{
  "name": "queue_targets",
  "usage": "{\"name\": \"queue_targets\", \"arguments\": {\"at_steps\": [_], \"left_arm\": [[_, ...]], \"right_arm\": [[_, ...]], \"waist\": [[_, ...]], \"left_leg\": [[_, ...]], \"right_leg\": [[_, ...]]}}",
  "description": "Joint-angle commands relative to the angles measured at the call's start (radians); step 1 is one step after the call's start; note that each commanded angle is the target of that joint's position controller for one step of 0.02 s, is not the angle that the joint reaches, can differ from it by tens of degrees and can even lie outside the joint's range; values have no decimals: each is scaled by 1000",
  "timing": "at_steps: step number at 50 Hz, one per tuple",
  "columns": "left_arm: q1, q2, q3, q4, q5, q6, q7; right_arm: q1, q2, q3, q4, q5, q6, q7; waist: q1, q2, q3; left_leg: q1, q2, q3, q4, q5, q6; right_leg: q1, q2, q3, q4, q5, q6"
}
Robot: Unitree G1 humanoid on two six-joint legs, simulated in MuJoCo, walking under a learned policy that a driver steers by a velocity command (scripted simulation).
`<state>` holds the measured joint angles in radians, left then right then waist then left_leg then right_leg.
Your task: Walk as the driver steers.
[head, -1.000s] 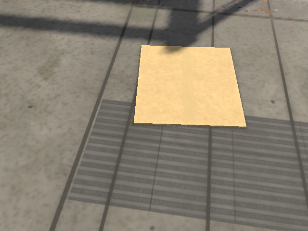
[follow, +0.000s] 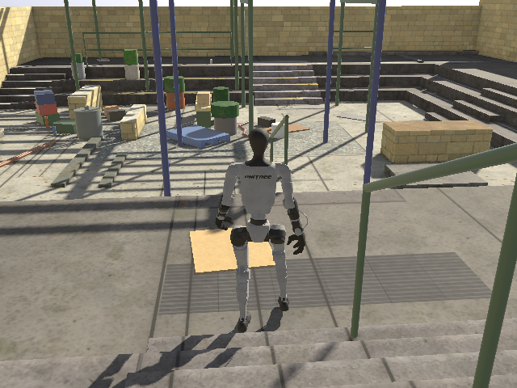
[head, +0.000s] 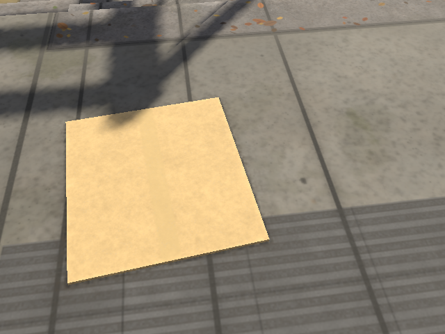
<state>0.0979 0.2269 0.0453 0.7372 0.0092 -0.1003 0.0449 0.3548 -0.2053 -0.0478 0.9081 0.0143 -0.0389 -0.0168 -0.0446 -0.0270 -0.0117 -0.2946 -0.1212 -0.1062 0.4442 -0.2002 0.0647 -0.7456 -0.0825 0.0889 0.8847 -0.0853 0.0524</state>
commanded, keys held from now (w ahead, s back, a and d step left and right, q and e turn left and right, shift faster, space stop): w+q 0.56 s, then w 0.04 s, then w+e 0.40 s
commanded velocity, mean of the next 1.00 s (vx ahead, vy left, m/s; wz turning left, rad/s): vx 0.50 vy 0.00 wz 0.29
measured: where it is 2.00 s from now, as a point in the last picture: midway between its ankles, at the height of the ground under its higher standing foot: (181, 170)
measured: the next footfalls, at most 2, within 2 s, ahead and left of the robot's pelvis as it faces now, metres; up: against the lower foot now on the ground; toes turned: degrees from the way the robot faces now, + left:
right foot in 0.14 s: +0.23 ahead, -0.15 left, +0.00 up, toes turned +8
left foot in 0.66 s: +0.43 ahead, +0.18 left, +0.00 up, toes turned +24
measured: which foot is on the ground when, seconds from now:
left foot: down 0.00-0.14, up 0.16-0.64, down 0.66-1.00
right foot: up 0.00-0.12, down 0.14-0.66, up 0.68-1.00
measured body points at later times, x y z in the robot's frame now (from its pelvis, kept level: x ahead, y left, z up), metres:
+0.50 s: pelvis +0.24 -0.03 +0.01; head +0.27 -0.04 +0.46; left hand +0.17 +0.24 -0.11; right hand +0.51 -0.21 -0.09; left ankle +0.36 +0.17 -0.67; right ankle +0.19 -0.16 -0.74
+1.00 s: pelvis +0.49 +0.11 +0.01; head +0.51 +0.12 +0.45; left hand +0.57 +0.41 -0.10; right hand +0.61 -0.13 -0.12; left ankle +0.39 +0.16 -0.74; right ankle +0.71 -0.01 -0.66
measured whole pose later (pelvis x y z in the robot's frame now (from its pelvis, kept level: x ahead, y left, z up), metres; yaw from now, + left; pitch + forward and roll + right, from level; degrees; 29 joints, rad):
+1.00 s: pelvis +0.49 +0.11 +0.01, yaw +16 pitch +2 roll +2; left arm 0.14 0.28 0.08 0.81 -0.03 -0.06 0.00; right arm 0.30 -0.22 -0.08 0.88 -0.01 -0.09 0.00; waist -0.05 -0.05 0.01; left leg -0.02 -0.07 0.15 0.23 -0.25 0.06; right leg -0.77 -0.11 0.08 0.86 0.04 -0.02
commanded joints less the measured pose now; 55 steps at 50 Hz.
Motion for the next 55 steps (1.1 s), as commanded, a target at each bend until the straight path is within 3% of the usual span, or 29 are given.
{"name": "queue_targets", "arguments": {"at_steps": [1,4,6,7,8,9,10,11,14,15,17,23,28,30,31,32,33,34,35,36,37,38,39,40,42,45,50,53,55], "left_arm": [[-13,48,9,-74,-20,2,-12],[-65,86,29,-106,-31,0,-21],[34,96,45,-79,-21,-14,-25],[210,141,63,-33,-17,-23,-21],[333,256,86,-1,9,-27,-28],[326,218,87,0,2,-31,-32],[278,171,74,-25,-6,-28,-28],[205,144,64,-31,-2,-19,-27],[86,82,47,-25,0,-6,-31],[104,86,50,-9,-3,-7,-32],[146,98,61,19,-5,-11,-33],[181,143,77,57,-15,-9,-15],[255,189,95,89,-27,11,-11],[263,218,100,101,-37,18,-15],[274,232,102,113,-44,21,-17],[266,232,95,123,-48,25,-17],[260,216,84,120,-42,22,-16],[329,81,35,73,-11,4,-32],[305,129,38,91,-58,-37,-47],[199,190,60,65,-94,-45,-50],[146,183,53,48,-73,-42,-44],[118,171,56,52,-45,-34,-36],[141,170,63,61,-38,-18,-32],[177,152,62,71,-42,-1,-33],[185,110,54,70,-48,25,-30],[126,93,48,50,-40,35,-29],[-34,67,27,-3,-34,31,-61],[-122,59,15,-54,-34,37,-84],[-129,82,21,-79,-32,37,-100]], "right_arm": [[-93,-183,-51,-112,22,-20,-14],[-21,-160,-56,-115,31,-6,-16],[7,-122,-48,-115,23,1,-14],[-19,-54,-31,-129,17,-5,-15],[55,-17,-15,-178,32,-23,-11],[33,-117,-33,-176,29,-33,-10],[-64,-163,-50,-194,22,-32,-6],[-112,-154,-52,-199,14,-23,-7],[-104,-120,-57,-199,13,5,3],[-120,-92,-52,-208,9,8,9],[-145,-86,-50,-224,5,10,13],[-314,-72,-43,-272,1,13,39],[-448,-74,-37,-326,9,7,74],[-430,-86,-45,-333,4,6,79],[-372,-99,-55,-321,-1,5,76],[-211,-136,-81,-274,1,3,72],[-42,-203,-109,-228,1,3,56],[27,-330,-122,-208,-4,-5,40],[124,-278,-98,-205,-16,-7,31],[66,-222,-82,-190,-26,-14,32],[-32,-180,-70,-197,-13,-20,33],[-116,-140,-57,-194,-12,-27,35],[-162,-102,-47,-195,-18,-38,38],[-178,-94,-46,-188,-22,-47,40],[-178,-108,-51,-160,-20,-68,40],[-150,-128,-56,-123,-30,-76,26],[-109,-153,-52,-86,-19,-69,10],[-44,-178,-57,-52,-10,-50,5],[-51,-198,-61,-52,-9,-32,0]], "waist": [[42,120,-39],[26,98,-49],[79,91,-67],[169,16,-132],[151,-310,-253],[155,-279,-256],[163,-154,-144],[136,-91,-80],[50,-109,-11],[48,-92,-12],[51,-45,-12],[90,-72,29],[125,-51,94],[97,-76,67],[57,-93,29],[-39,-76,-42],[-116,-48,-133],[-52,221,-267],[-108,220,-434],[-115,160,-291],[-72,117,-198],[-30,72,-127],[11,94,-91],[38,102,-78],[62,77,-35],[53,63,15],[-4,60,72],[-34,53,101],[-14,74,84]], "left_leg": [[-207,210,-201,-181,85,193],[-90,225,-303,-88,-103,155],[-112,169,-295,30,-182,105],[-268,98,-222,285,-221,54],[-508,-5,-76,606,-362,19],[-651,66,-88,784,-335,8],[-708,98,-78,844,-250,4],[-684,132,-53,832,-161,-1],[-522,187,-29,730,-56,-22],[-514,183,-16,720,-27,-27],[-535,184,-24,662,45,-31],[-449,186,40,361,277,-41],[-433,175,121,235,145,-1],[-301,119,181,195,22,41],[-177,75,208,167,-17,64],[47,34,226,71,57,97],[383,100,111,93,128,134],[754,432,-405,58,84,286],[772,550,-678,-97,26,359],[682,498,-475,-100,107,297],[528,445,-307,-103,162,241],[379,403,-218,-136,200,208],[285,372,-152,-173,236,190],[230,364,-118,-209,240,183],[171,363,-43,-260,310,177],[168,346,73,-286,398,149],[192,318,209,-318,370,90],[329,365,234,-290,434,85],[401,389,263,-210,631,73]], "right_leg": [[339,59,-37,-212,141,32],[373,74,-18,-330,22,6],[538,69,-40,-378,-107,-41],[790,-64,92,-382,-133,-101],[1033,-336,498,-492,-249,-255],[1034,-385,709,-560,-476,-295],[953,-335,603,-578,-473,-276],[845,-284,457,-585,-343,-246],[616,-184,198,-662,-103,-195],[601,-181,159,-682,-65,-206],[630,-187,90,-702,9,-210],[638,-168,-128,-710,108,-183],[759,-217,-193,-666,148,-165],[772,-219,-224,-572,463,-159],[766,-215,-233,-483,655,-158],[722,-186,-263,-309,750,-145],[487,-156,-274,-63,578,-114],[53,1,-242,362,-323,-56],[-28,74,2,538,-523,-70],[-113,29,28,560,-445,-80],[-88,-26,5,474,-345,-87],[-37,-61,-7,405,-280,-81],[24,-82,6,365,-228,-79],[67,-86,12,353,-194,-79],[58,-86,20,307,-151,-69],[-10,-61,36,180,-6,-55],[40,-21,-57,-132,229,-80],[-6,-5,-96,-215,157,-102],[16,30,-147,-221,37,-128]]}}
Keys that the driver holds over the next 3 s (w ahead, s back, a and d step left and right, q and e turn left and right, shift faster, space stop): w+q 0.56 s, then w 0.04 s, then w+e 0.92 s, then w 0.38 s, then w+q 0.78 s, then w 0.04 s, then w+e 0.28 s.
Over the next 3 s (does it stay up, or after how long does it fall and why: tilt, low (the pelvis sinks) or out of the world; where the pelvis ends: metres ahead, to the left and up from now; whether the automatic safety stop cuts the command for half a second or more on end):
stays up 1.56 0.24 0.02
